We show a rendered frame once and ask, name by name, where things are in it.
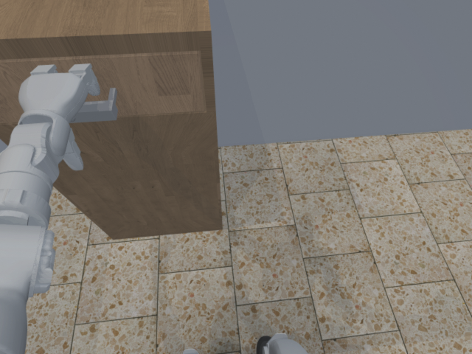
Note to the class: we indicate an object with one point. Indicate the robot right thigh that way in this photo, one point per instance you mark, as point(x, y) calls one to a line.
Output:
point(283, 346)

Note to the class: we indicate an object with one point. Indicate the robot left forearm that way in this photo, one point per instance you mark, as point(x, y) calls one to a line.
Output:
point(29, 167)

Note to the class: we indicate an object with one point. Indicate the cabinet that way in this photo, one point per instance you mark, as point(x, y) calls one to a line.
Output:
point(143, 175)

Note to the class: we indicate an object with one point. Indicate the drawer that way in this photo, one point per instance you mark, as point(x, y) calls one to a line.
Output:
point(146, 83)

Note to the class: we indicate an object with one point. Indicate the right robot shin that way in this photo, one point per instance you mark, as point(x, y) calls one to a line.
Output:
point(278, 336)

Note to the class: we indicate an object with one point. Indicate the handle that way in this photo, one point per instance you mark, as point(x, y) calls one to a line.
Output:
point(96, 111)

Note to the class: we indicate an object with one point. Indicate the robot left upper arm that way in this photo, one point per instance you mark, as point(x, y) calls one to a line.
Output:
point(26, 268)

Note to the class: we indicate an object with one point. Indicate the left robot hand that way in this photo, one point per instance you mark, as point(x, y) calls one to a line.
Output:
point(63, 94)

